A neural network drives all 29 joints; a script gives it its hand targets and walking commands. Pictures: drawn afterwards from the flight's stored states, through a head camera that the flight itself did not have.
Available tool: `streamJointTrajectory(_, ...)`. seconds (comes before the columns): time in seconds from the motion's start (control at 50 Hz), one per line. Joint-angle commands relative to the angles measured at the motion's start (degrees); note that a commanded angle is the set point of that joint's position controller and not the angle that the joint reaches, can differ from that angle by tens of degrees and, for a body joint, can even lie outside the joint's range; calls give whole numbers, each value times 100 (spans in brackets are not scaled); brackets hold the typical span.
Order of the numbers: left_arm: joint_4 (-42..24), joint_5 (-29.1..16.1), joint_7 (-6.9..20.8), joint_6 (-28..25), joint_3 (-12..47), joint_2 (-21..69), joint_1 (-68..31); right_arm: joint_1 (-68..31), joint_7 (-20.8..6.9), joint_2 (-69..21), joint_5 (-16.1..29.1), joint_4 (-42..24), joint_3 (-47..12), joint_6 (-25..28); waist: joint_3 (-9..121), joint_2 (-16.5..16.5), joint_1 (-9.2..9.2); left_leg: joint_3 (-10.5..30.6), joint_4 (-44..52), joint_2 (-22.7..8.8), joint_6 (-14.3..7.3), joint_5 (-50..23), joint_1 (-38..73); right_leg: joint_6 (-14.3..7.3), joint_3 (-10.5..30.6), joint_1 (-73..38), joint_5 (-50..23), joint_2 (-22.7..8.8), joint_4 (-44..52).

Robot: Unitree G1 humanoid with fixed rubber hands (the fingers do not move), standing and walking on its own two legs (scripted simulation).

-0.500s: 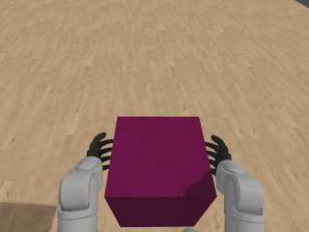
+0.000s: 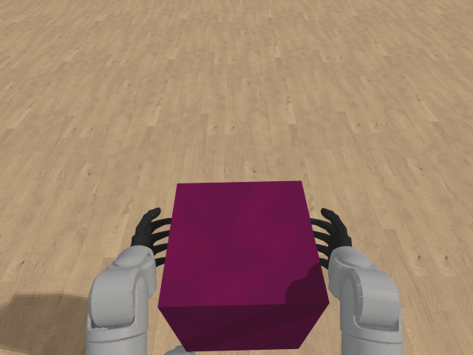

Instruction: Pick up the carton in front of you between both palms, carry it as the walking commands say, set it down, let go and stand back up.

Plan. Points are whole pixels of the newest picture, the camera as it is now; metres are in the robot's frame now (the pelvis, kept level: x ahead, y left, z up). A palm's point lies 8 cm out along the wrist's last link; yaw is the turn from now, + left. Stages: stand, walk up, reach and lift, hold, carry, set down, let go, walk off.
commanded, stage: carry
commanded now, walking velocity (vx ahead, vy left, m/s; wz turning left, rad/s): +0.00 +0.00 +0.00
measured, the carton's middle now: (241, 270) +0.27 +0.00 -0.01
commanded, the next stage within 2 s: none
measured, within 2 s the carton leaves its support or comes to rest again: neither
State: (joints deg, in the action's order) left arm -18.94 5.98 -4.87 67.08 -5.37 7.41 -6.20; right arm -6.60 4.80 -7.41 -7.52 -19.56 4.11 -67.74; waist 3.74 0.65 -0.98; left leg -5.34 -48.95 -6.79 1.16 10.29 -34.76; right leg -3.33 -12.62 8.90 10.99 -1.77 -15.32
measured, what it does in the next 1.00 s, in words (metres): walks ahead: left foot, then right foot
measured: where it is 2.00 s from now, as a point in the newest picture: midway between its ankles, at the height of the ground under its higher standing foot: outside the picture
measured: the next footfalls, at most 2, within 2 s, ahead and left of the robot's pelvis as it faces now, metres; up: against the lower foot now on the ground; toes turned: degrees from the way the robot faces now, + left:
left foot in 0.20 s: +0.33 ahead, +0.12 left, +0.00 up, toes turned -9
right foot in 0.46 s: +0.29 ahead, -0.11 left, +0.00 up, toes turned +2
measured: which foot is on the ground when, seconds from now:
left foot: up 0.00-0.18, down 0.20-1.00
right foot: down 0.00-0.22, up 0.24-0.44, down 0.46-1.00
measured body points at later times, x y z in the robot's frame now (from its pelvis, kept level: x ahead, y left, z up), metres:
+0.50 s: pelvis +0.26 +0.03 -0.01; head +0.27 +0.04 +0.44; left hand +0.54 +0.17 +0.06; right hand +0.53 -0.14 +0.06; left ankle +0.29 +0.11 -0.75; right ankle +0.25 -0.10 -0.75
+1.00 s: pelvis +0.32 +0.01 -0.02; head +0.30 +0.01 +0.43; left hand +0.61 +0.15 +0.02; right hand +0.59 -0.15 +0.02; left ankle +0.29 +0.11 -0.75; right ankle +0.25 -0.10 -0.75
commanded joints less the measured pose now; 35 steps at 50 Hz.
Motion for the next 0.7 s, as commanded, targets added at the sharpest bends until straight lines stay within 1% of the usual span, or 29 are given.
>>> streamJointTrajectory(0.0,-687,-2475,1603,-1,4104,5295,-2580,-2494,-1313,-5442,2327,-561,-4127,115,1138,-736,21,-260,933,63,57,-469,-268,-403,812,-1390,-1521,-1291,588)
streamJointTrajectory(0.04,-743,-2416,1563,68,4044,5074,-2496,-2464,-1303,-5241,2346,-644,-4101,28,979,-804,7,-479,1442,249,-1,-734,-30,-289,473,-1428,-2634,-1186,330)
streamJointTrajectory(0.08,-692,-2312,1517,155,3961,4903,-2375,-2467,-1320,-5043,2378,-671,-4069,-87,878,-939,-12,-647,1825,433,-52,-1105,300,-155,228,-1449,-3485,-1104,93)
streamJointTrajectory(0.12,-633,-2230,1480,241,3891,4777,-2333,-2471,-1354,-4896,2408,-639,-4029,-196,908,-1001,-1,-833,2207,568,-98,-1427,986,17,26,-1382,-3716,-1025,-392)
streamJointTrajectory(0.14,-624,-2220,1470,284,3873,4740,-2380,-2454,-1371,-4858,2409,-589,-3998,-236,1031,-904,68,-1001,2629,717,-112,-1724,1691,169,-171,-1205,-3817,-900,-969)
streamJointTrajectory(0.16,-614,-2219,1467,324,3856,4686,-2437,-2487,-1389,-4808,2388,-554,-3951,-267,1167,-698,134,-991,3044,691,-90,-2244,2536,364,-253,-865,-3605,-736,-1598)
streamJointTrajectory(0.18,-598,-2208,1470,351,3855,4616,-2525,-2533,-1406,-4717,2366,-526,-3880,-305,1505,-347,188,-317,2861,-40,-101,-3676,3583,564,-135,-225,-2248,-601,-2400)
streamJointTrajectory(0.2,-649,-2278,1461,420,3940,4624,-2773,-2545,-1426,-4713,2300,-356,-3798,-314,2217,792,225,1080,2034,-1342,-861,-6317,5141,704,181,997,288,-289,-3646)
streamJointTrajectory(0.22,-560,-2333,1458,464,3990,4716,-2727,-2332,-1428,-4770,2294,-69,-3707,-294,2573,1245,248,1886,2285,-1794,-1517,-6599,5566,739,605,1770,2236,107,-4516)
streamJointTrajectory(0.24,-497,-2301,1471,431,4018,4820,-2672,-2250,-1436,-4908,2339,-71,-3696,-251,2528,1084,220,1700,2661,-1717,-1518,-5645,5107,632,1004,1787,2359,-7,-4685)
streamJointTrajectory(0.26,-522,-2316,1484,370,4058,4992,-2852,-2364,-1453,-5127,2371,-134,-3709,-200,2496,860,207,1372,2840,-1532,-1315,-4769,4788,504,1209,1692,2243,-154,-4361)
streamJointTrajectory(0.28,-583,-2345,1490,302,4125,5182,-3009,-2506,-1477,-5343,2402,-190,-3728,-142,2273,675,159,977,3030,-1297,-1045,-4045,4245,439,1259,1455,2125,-371,-3489)
streamJointTrajectory(0.3,-610,-2372,1485,243,4180,5340,-3175,-2680,-1495,-5505,2432,-232,-3759,-96,2046,638,131,727,3148,-1082,-851,-3733,3862,446,1138,1212,2082,-376,-2714)
streamJointTrajectory(0.32,-602,-2396,1471,198,4214,5521,-3170,-2765,-1500,-5557,2462,-278,-3777,-63,2120,666,119,518,3226,-1013,-823,-3279,3730,469,961,931,1998,-224,-2289)
streamJointTrajectory(0.34,-641,-2382,1453,154,4223,5560,-3082,-2725,-1502,-5600,2495,-333,-3812,-34,2233,687,120,397,3234,-975,-813,-2933,3696,483,871,720,1776,-150,-1985)
streamJointTrajectory(0.36,-678,-2362,1433,121,4232,5559,-3006,-2661,-1506,-5608,2505,-399,-3825,-6,2325,758,143,308,3197,-939,-794,-2696,3682,494,774,578,1437,-137,-1744)
streamJointTrajectory(0.38,-709,-2340,1418,94,4240,5567,-2922,-2602,-1511,-5592,2501,-463,-3831,15,2373,786,152,193,3107,-893,-776,-2637,3634,505,673,469,1048,-161,-1506)
streamJointTrajectory(0.4,-716,-2309,1409,75,4249,5569,-2842,-2579,-1518,-5561,2492,-486,-3844,27,2385,700,123,12,2972,-802,-719,-2510,3502,519,585,278,459,-206,-1106)
streamJointTrajectory(0.42,-704,-2279,1410,68,4246,5542,-2782,-2560,-1527,-5528,2484,-463,-3864,36,2336,587,100,-132,2854,-685,-611,-2154,3271,543,543,13,-270,-290,-671)
streamJointTrajectory(0.44,-686,-2262,1422,78,4237,5480,-2739,-2507,-1534,-5487,2451,-398,-3877,47,2273,503,104,-169,2760,-586,-473,-1616,2972,563,600,-279,-721,-467,-519)
streamJointTrajectory(0.46,-625,-2228,1440,87,4222,5412,-2723,-2505,-1544,-5419,2404,-356,-3889,49,2131,331,103,-271,2655,-479,-312,-1054,2799,540,860,-243,-905,-796,-452)
streamJointTrajectory(0.48,-522,-2177,1463,81,4192,5354,-2793,-2588,-1555,-5378,2396,-335,-3960,28,1908,29,164,-236,2634,-275,-181,-972,2712,490,979,-56,-1281,-961,-799)
streamJointTrajectory(0.5,-366,-2152,1487,85,4150,5308,-2765,-2596,-1561,-5308,2370,-225,-3977,11,1773,-192,156,-147,2527,-301,-131,-1249,2701,474,946,-21,-1540,-964,-958)
streamJointTrajectory(0.52,-153,-2117,1510,83,4090,5247,-2643,-2562,-1562,-5232,2323,-91,-3975,9,1657,-259,143,-115,2343,-309,-121,-1632,2680,456,921,-12,-1837,-941,-1018)
streamJointTrajectory(0.56,266,-2003,1540,21,3972,5163,-2409,-2468,-1567,-5110,2190,209,-3936,51,1597,-330,116,-83,2018,-293,-139,-2268,2664,396,929,16,-2583,-920,-1133)
streamJointTrajectory(0.6,562,-1894,1560,-88,3855,5122,-2350,-2432,-1575,-5084,2075,515,-3872,154,1619,-340,113,-86,1837,-266,-116,-2601,2590,369,896,-38,-3188,-889,-1299)
streamJointTrajectory(0.64,794,-1784,1584,-251,3739,5123,-2359,-2429,-1582,-5105,1961,779,-3770,322,1623,-307,106,-108,1766,-241,-69,-2639,2554,374,869,-59,-3421,-883,-1374)
streamJointTrajectory(0.68,845,-1749,1607,-466,3730,5187,-2506,-2519,-1594,-5173,1903,861,-3713,537,1622,-274,101,-114,1734,-233,-50,-2648,2550,379,846,-77,-3491,-875,-1417)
